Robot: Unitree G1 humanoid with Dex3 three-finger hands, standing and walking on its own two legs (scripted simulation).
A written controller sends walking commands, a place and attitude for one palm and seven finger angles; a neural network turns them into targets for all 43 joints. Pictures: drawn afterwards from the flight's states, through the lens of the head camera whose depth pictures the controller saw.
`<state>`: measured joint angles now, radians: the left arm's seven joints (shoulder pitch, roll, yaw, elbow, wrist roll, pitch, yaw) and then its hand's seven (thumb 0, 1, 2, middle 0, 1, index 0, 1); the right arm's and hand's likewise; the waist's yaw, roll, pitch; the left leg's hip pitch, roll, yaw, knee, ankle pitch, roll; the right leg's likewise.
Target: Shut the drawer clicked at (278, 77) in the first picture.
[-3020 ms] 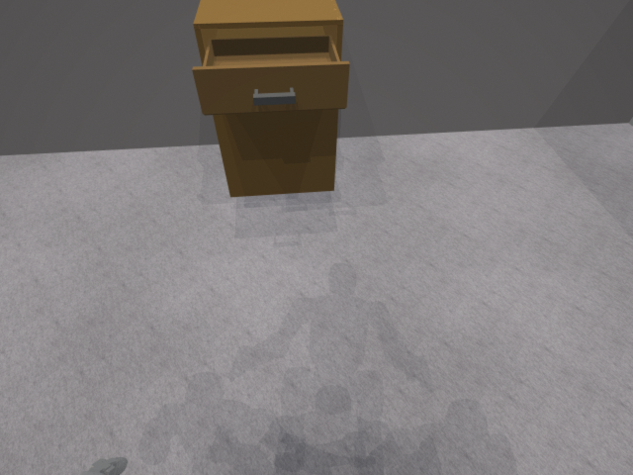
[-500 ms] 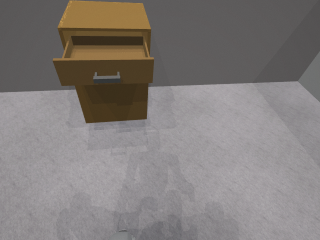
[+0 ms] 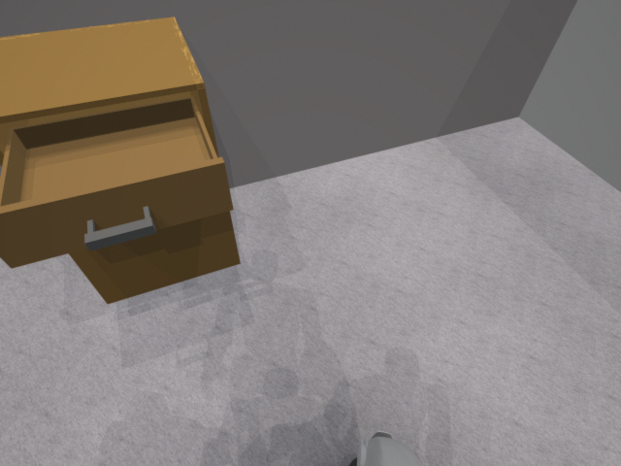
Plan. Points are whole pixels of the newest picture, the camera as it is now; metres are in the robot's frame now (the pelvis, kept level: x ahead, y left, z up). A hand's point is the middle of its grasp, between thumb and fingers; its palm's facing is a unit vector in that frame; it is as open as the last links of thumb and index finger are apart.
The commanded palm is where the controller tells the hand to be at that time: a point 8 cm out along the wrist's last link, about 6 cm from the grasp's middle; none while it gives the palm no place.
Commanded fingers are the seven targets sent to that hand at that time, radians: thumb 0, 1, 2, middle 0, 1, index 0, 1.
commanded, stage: turn to face it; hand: left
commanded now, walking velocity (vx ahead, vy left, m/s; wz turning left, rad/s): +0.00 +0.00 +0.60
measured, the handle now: (120, 225) +0.55 +0.40 -0.09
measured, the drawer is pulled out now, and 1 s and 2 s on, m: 0.30 0.30 0.30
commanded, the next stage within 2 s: take the last steps up to it in 0.94 s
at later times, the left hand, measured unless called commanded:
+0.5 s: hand (193, 456) +0.17 +0.18 -0.19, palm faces +0.25 -0.96 -0.16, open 7.3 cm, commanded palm none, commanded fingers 0.00 0.90 0.90 -0.20 -0.30 -0.20 -0.30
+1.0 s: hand out of the picture +0.07 +0.17 -0.17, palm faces +0.38 -0.88 -0.29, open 7.4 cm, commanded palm none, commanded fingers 0.00 0.90 0.90 -0.20 -0.30 -0.20 -0.30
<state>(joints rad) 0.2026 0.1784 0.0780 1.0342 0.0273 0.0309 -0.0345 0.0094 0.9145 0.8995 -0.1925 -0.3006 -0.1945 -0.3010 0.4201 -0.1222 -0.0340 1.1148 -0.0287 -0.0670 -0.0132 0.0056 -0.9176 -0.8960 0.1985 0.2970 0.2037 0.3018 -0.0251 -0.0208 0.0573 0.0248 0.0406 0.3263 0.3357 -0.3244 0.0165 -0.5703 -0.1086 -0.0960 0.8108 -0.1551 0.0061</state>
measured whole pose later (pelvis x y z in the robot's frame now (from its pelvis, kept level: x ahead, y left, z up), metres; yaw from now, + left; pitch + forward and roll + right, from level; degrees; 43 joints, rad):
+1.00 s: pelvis +0.10 -0.04 -0.01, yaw +20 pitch -1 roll +1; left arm 0.25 0.18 0.05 0.99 0.01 0.03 0.03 0.01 0.91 0.90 -0.20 -0.30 -0.20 -0.30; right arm 0.19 -0.20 -0.05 0.98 -0.02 0.05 0.01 0.01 -0.91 -0.90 0.20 0.30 0.21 0.30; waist 0.00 0.05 0.05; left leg -0.34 -0.01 0.02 0.54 -0.20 0.01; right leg -0.24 -0.04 -0.06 0.56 -0.28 0.02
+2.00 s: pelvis +0.25 +0.02 -0.01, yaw +25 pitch -3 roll +1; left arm 0.14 0.15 0.05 1.01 0.01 -0.07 -0.01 0.01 0.91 0.90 -0.20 -0.30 -0.20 -0.30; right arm 0.39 -0.15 -0.04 1.16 -0.02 -0.01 0.00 0.01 -0.91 -0.90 0.20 0.30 0.20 0.30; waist -0.04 0.04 0.08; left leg -0.29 0.06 0.05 1.13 -0.44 0.02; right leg -0.33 -0.03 -0.15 0.60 -0.23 -0.08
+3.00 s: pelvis +0.33 +0.03 +0.01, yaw +22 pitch -1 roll +3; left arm 0.27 0.16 0.02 1.07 0.02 0.01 0.02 0.01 0.91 0.90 -0.20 -0.30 -0.20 -0.30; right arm 0.30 -0.21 -0.05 1.12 -0.03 0.06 0.01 0.01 -0.91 -0.90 0.20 0.30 0.20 0.30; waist 0.00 0.03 -0.02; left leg -0.35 0.03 0.04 0.73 -0.34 -0.02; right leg -0.14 -0.04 -0.03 0.43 -0.27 -0.02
